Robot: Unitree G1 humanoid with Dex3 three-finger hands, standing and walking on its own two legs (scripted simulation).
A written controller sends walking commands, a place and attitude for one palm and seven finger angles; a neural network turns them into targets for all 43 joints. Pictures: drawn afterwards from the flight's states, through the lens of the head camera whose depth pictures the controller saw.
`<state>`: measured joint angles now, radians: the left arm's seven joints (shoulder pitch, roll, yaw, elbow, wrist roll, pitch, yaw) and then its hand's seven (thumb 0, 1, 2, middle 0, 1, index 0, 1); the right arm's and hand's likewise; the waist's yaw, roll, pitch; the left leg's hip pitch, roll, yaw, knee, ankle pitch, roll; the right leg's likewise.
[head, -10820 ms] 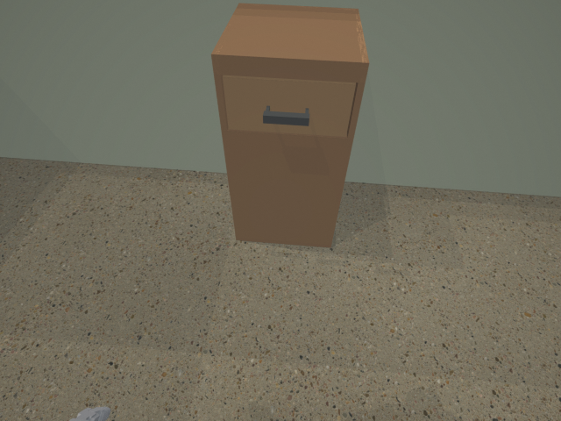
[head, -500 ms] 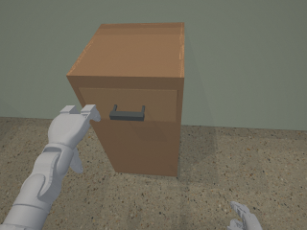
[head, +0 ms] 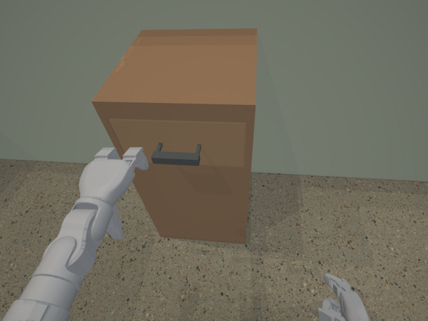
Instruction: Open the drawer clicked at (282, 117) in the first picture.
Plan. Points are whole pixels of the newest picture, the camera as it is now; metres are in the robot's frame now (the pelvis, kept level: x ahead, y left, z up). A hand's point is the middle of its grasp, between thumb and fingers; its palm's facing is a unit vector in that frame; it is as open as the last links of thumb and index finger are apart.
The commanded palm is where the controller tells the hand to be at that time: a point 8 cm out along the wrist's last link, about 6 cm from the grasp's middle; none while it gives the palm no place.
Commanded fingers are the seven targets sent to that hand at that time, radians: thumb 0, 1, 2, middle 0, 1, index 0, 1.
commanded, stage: move the hooked fingers above the handle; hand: left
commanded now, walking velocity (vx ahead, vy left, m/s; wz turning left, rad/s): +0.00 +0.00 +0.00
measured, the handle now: (177, 152) +0.56 +0.20 -0.08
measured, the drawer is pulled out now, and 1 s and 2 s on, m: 0.00 0.00 0.00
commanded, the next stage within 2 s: none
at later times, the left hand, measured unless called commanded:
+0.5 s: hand (142, 172) +0.39 +0.22 +0.03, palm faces +0.00 -0.03 -1.00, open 13.8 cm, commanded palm +0.38 +0.23 +0.09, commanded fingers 0.00 -0.50 0.30 -0.30 -1.20 -0.30 -1.20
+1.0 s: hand (157, 160) +0.45 +0.21 +0.01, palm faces -0.01 +0.01 -1.00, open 13.8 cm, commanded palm +0.44 +0.21 +0.06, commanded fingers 0.00 -0.50 0.30 -0.30 -1.20 -0.30 -1.20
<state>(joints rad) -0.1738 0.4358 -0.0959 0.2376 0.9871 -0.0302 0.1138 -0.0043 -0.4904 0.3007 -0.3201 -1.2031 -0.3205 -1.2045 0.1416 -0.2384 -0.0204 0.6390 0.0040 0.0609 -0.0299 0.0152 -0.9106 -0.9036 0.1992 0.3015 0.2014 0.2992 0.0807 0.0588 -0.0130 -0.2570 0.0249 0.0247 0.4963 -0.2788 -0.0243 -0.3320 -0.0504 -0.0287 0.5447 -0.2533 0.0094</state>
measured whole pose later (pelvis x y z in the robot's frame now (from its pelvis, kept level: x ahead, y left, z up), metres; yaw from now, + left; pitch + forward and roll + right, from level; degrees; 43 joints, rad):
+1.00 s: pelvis +0.00 +0.01 -0.02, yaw -1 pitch +14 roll +0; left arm -0.71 0.41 -0.07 0.96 1.13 -0.07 0.36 0.00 -0.49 0.30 -0.32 -1.20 -0.32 -1.20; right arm 0.30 -0.25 -0.08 0.71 -0.01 0.06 -0.01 0.01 -0.91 -0.90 0.20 0.30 0.20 0.30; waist -0.06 0.03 -0.10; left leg -0.59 0.03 0.04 0.71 -0.36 -0.01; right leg -0.66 -0.04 0.00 0.71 -0.30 0.02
